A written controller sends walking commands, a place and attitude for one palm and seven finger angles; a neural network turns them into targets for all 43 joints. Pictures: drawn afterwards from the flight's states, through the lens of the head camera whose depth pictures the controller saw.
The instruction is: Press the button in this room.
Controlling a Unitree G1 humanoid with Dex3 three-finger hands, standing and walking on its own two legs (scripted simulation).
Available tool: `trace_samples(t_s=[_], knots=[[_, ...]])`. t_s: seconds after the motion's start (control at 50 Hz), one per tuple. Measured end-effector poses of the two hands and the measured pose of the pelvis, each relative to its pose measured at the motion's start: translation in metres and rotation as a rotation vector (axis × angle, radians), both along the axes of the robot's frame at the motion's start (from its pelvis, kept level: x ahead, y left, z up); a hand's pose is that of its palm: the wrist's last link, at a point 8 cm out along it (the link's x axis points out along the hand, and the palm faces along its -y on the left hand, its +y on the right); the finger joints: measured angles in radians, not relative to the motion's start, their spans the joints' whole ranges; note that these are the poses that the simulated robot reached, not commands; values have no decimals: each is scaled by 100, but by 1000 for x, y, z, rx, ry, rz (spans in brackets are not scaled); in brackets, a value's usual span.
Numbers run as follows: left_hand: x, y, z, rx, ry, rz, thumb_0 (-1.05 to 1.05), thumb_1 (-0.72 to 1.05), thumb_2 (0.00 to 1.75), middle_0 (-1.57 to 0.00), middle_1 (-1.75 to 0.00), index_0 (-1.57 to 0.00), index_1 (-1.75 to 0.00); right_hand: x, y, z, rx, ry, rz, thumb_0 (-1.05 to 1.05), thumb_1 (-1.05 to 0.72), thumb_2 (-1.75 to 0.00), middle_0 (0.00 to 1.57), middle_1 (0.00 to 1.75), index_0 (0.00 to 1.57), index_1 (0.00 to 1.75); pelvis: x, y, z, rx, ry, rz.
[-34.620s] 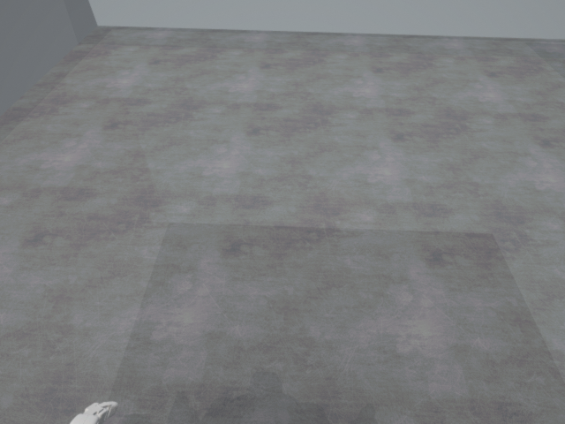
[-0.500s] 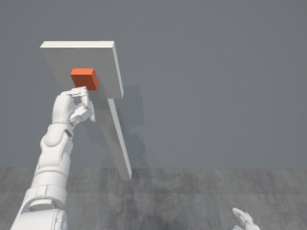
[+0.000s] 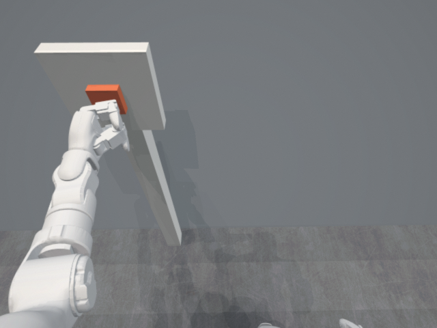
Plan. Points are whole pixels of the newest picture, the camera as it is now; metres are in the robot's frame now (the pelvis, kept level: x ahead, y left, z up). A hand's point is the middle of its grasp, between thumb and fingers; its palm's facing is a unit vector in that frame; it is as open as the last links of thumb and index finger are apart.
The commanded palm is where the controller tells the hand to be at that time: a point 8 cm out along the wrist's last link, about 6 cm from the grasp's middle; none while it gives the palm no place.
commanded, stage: press the button with the knuckle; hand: left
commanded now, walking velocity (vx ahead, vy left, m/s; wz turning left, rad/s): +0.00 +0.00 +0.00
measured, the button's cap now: (108, 96) +0.50 +0.21 +0.15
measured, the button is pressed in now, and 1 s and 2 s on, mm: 10 9 0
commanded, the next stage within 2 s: hold the button down briefly in 0.28 s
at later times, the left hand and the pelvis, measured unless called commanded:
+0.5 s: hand (121, 130) +0.44 +0.18 +0.11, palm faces +0.01 -1.00 -0.03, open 2.8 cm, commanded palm +0.44 +0.23 +0.11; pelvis -0.03 +0.00 -0.01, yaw +1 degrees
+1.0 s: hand (121, 132) +0.44 +0.19 +0.11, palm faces +0.01 -1.00 -0.01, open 2.9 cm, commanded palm +0.41 +0.24 +0.11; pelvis -0.03 +0.00 -0.01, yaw +0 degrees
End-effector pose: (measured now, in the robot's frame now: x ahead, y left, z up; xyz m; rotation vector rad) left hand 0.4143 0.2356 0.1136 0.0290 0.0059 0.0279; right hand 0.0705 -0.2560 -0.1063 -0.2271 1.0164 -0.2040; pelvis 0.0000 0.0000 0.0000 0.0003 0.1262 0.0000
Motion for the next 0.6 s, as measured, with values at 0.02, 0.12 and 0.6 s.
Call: trace_samples(t_s=[0.02, 0.12, 0.6], knots=[[1, 0, 0, -1, 2, 0, -3, 85, 93, -130, -150, -130, -150, -2, 0, -1, 0, 6, 1, 1, -91, -90, 20, 30, 20, 30, -1, 0, 0, 0, 2, 2], [4, 1, -1, -7, 3, -2, -3, 83, 94, -130, -150, -131, -150, -12, 0, -4, -2, 30, 5, 1, -91, -90, 20, 30, 20, 30, -6, 0, -2, -1, 13, 7], [7, 3, 0, 5, 4, -15, -2, 79, 98, -130, -150, -136, -150, -65, -5, -10, -27, 85, -12, 0, -91, -90, 20, 30, 20, 30, -33, 0, -11, -6, 45, 16]])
